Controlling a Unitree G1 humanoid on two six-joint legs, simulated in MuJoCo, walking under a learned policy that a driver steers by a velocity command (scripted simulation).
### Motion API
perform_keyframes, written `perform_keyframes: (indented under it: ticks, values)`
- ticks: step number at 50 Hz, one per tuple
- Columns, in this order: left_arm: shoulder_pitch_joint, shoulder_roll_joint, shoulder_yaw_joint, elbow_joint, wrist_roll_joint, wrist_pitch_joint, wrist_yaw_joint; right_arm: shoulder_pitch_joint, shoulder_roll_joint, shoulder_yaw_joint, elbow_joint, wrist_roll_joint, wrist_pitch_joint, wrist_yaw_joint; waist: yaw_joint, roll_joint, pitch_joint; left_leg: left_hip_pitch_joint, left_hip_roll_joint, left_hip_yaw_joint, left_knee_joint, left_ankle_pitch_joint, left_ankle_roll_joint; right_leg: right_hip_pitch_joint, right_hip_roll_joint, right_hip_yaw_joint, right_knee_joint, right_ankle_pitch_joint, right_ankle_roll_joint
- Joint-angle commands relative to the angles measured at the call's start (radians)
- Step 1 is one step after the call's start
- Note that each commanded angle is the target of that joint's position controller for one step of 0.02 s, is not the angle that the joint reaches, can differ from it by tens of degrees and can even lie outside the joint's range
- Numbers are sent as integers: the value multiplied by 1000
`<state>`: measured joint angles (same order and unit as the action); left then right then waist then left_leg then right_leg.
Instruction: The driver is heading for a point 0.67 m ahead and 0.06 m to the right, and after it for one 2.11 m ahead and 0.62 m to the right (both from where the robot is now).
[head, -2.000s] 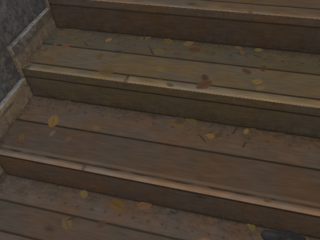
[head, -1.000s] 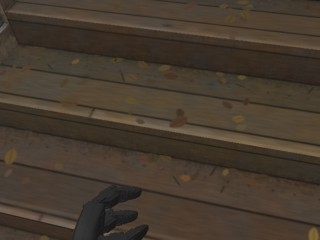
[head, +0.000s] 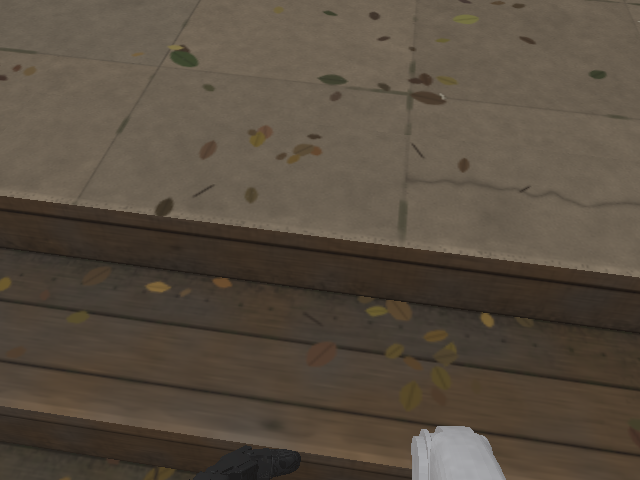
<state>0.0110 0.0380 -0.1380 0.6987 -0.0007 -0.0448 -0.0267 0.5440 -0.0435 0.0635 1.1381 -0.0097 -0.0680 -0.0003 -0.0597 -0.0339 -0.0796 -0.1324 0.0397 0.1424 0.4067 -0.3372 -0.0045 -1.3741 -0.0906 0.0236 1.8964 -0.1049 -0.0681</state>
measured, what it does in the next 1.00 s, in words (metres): climbs: right foot 0.15 m higher, then left foot 0.15 m higher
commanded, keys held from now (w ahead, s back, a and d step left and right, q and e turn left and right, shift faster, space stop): w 0.74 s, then e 0.26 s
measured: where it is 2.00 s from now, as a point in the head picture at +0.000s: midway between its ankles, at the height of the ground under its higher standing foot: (338, 210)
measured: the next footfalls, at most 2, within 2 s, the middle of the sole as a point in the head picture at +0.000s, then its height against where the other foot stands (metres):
right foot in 0.12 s outside the picture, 0.15 m higher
left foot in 0.72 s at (254, 359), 0.15 m higher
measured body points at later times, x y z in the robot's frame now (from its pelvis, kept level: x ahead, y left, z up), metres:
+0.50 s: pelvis +0.28 -0.05 +0.14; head +0.27 -0.08 +0.59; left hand +0.16 +0.12 +0.00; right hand +0.47 -0.19 +0.04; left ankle +0.37 +0.11 -0.30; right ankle +0.22 -0.13 -0.58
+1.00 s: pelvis +0.57 +0.01 +0.30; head +0.56 +0.03 +0.75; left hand +0.74 +0.23 +0.19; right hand +0.58 -0.22 +0.16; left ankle +0.60 +0.09 -0.43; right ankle +0.60 -0.16 -0.18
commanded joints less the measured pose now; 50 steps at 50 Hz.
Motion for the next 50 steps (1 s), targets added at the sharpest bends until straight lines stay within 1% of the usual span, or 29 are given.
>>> perform_keyframes:
  ticks: [1, 3, 5, 6, 7, 8, 9, 10, 11, 13, 16, 20, 23, 26, 30, 32, 33, 35, 36, 37, 38, 39, 40, 41, 42, 43, 45, 47, 50]
  values:
    - [-277, 54, 8, -156, 10, -26, -16, 36, -202, -49, -35, 31, 0, -46, 5, 103, 69, -7, 245, -198, -380, 335, 181, 238, -83, -142, -389, -141, 23]
    - [-179, 55, 21, -127, 5, -28, -33, 55, -253, -60, -35, 24, 21, -47, 65, 198, -14, 58, 231, -105, -278, 1013, 177, 574, 48, -251, -586, -311, -19]
    - [36, 180, 88, -83, -23, -33, -26, 64, -311, -69, -41, 21, 6, -28, 190, 337, -99, 219, 240, -106, -14, 1725, 156, 801, 151, -191, -806, -409, -87]
    - [236, 266, 126, -18, -1, -29, -27, -31, -324, -81, -79, 13, -8, -22, 274, 402, -184, 122, 219, -107, 192, 1738, 145, 1014, 75, 13, -871, -280, -142]
    - [381, 381, 175, 54, 27, -10, -20, 1, -209, -70, -113, 21, -32, -7, 257, 19, -316, -247, 61, -111, 515, 1326, 95, 1345, -107, 475, -1165, -432, -275]
    - [514, 444, 202, 112, 39, 16, 10, -44, -147, -62, -107, 7, -60, 20, 291, -286, -422, -461, -137, -230, 1018, 239, 58, 1495, -296, 993, -1641, -553, -359]
    - [471, 341, 168, 143, 58, 7, 20, -98, -119, -80, -137, 29, -76, 56, 237, -197, -310, -571, -143, -467, 1356, 189, 79, 1359, -280, 973, -1648, -536, -277]
    - [387, 223, 142, 172, 38, 4, 7, -237, -95, -69, -240, 46, -66, 63, 172, -124, -123, -676, -104, -402, 1447, 211, 114, 1177, -251, 742, -1565, -516, -192]
    - [314, 118, 119, 205, 44, -13, -14, -339, -95, -61, -314, 39, -61, 52, 116, -3, 33, -724, -72, -353, 1454, 253, 158, 979, -215, 519, -1497, -396, -153]
    - [294, 23, 103, 264, 49, -36, -34, -253, -74, -50, -323, 32, -37, 33, 26, 37, 59, -723, -59, -388, 1477, 310, 208, 933, -115, 238, -1458, -189, -68]
    - [337, 48, 105, 313, 33, -32, -43, -209, -11, -10, -359, 38, -14, 33, -26, 21, 88, -946, -80, -398, 1622, 315, 218, 993, -108, 143, -1509, -123, -44]
    - [369, 91, 98, 307, 37, -32, -27, -289, -51, -2, -404, 24, 13, 32, -20, 25, 103, -1041, -53, -301, 1495, 402, 124, 922, -79, 8, -1558, -92, -53]
    - [525, 134, 102, 352, 37, -34, 3, -386, -19, 8, -436, 17, 20, 12, 48, -43, 115, -1229, -38, -246, 1633, 356, 79, 1068, -117, 67, -1562, -53, -111]
    - [678, 153, 111, 387, 41, -17, 34, -580, -9, 27, -507, 33, -3, 9, 142, -72, 153, -1563, -1, -252, 1738, 166, 65, 1402, -199, 178, -1581, -24, -120]
    - [683, 130, 105, 380, 20, 21, 86, -801, -7, 64, -651, 41, -26, 48, 157, -38, 216, -1558, 114, -104, 1426, 161, 17, 1358, -194, 143, -1715, -66, -89]
    - [698, 153, 114, 392, -17, 8, 91, -912, 1, 79, -697, 22, -20, 66, 186, -5, 173, -1000, 134, 68, 1068, 205, 47, 1125, -199, 66, -1981, 157, -128]
    - [625, 189, 110, 392, -29, -11, 79, -842, -3, 73, -696, 35, -30, 69, 98, -95, 160, -692, 87, 86, 904, 163, 81, 1054, -175, -1, -1939, 593, -121]
    - [700, 301, 130, 418, 7, -25, 55, -582, -113, 6, -629, 37, -34, 62, -32, -229, -84, -334, -97, 140, 818, 39, 146, 1331, -174, -67, -1637, 1553, -112]
    - [629, 381, 153, 397, 15, -20, 51, -407, -212, -44, -574, 35, -15, 54, -148, -289, -139, -264, -105, 32, 628, -7, 176, 1456, -163, -49, -1466, 1624, -83]
    - [534, 373, 162, 353, 16, -28, 56, -228, -307, -83, -501, 15, 1, 47, -214, -254, -191, -54, -30, -196, 523, 69, 209, 1334, -145, 13, -1248, 1435, -58]
    - [626, 170, 126, 326, 23, -56, 38, -92, -404, -125, -430, -37, 11, 36, -123, 196, -355, 314, 241, -731, 238, 103, 376, 941, 60, 55, -859, 712, 2]
    - [574, 172, 142, 360, 16, -90, 0, -15, -379, -121, -381, -74, 36, -4, -146, 275, -468, 282, 371, -1107, -110, 240, 400, 911, 234, 221, -348, -51, 28]
    - [530, 146, 163, 306, -19, -102, -33, -140, -278, -85, -371, -76, 29, 6, -56, 189, -323, 92, 381, -931, -111, 263, 334, 812, 212, 326, -87, -101, 26]
    - [396, 103, 147, 232, -18, -78, -35, -250, -169, -58, -332, -24, 27, 24, 6, 111, -140, -87, 350, -726, -49, 161, 265, 693, 156, 214, 23, -83, -6]
    - [299, 96, 139, 162, -7, -53, -25, -307, -94, -42, -291, -6, 13, 31, 41, 71, 10, -232, 323, -542, -16, 175, 213, 591, 117, 173, 105, -81, -44]
    - [286, 117, 144, 134, -11, -35, -15, -330, -43, -29, -255, -19, -6, 37, 86, 32, 44, -291, 267, -396, -10, 163, 152, 577, 82, 188, 90, -57, -87]
    - [340, 53, 113, 128, -33, -20, -11, -325, -42, -39, -217, -34, -11, 45, 140, 42, 65, -273, 223, -201, -13, 262, 92, 468, 99, 201, 119, -4, -115]
    - [362, 62, 108, 134, -42, 9, 9, -358, -60, -37, -223, -47, -6, 41, 174, 51, 97, -332, 192, -49, -47, 356, 83, 426, 102, 151, 11, 32, -71]
    - [307, 82, 116, 109, -9, 39, 42, -337, -119, -28, -220, -71, -2, 22, 165, 109, 79, -328, 196, 47, -54, 577, 108, 347, 123, 46, 112, 115, 1]
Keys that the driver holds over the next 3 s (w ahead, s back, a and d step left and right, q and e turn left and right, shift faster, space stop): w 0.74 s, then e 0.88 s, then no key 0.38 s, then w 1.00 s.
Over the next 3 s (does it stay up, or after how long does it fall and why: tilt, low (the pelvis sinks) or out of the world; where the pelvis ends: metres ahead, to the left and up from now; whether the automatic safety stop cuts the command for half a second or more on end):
stays up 1.18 -0.32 0.46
